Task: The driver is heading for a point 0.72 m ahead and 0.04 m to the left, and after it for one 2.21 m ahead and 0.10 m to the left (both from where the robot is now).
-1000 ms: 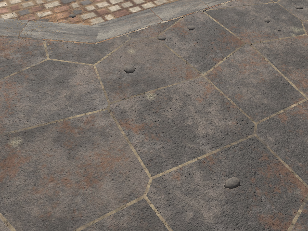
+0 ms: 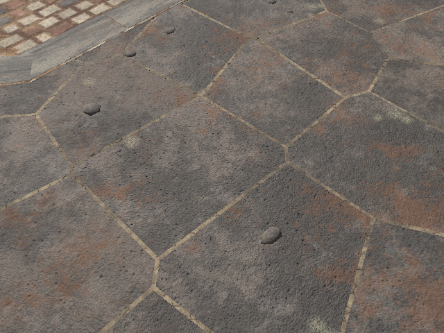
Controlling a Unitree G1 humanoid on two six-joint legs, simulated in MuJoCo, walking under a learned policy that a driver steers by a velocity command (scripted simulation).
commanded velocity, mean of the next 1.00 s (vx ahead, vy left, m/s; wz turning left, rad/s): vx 0.22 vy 0.00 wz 0.16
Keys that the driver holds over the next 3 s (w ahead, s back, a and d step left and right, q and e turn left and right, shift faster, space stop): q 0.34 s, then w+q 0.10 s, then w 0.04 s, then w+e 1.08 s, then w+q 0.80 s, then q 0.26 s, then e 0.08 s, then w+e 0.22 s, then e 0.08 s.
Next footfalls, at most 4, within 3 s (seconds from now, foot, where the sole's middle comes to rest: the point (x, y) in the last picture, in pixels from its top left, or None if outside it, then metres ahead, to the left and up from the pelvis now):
0.10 right None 0.02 -0.11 -0.78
0.58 left None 0.01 0.12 -0.78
1.08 right None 0.37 0.03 -0.78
1.62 left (179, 258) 0.71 0.16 -0.78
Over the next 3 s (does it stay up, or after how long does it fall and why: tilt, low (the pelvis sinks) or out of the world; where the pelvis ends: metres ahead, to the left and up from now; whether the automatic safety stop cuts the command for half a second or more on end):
stays up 1.07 0.07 0.01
